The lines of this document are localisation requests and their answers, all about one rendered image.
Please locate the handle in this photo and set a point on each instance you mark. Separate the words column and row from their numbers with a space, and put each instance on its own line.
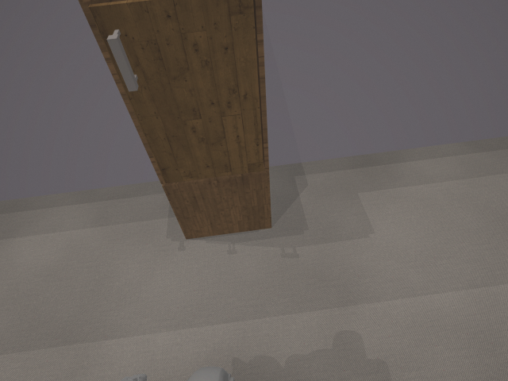
column 121, row 58

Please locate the cupboard door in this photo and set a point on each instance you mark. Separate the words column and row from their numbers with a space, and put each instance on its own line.
column 198, row 102

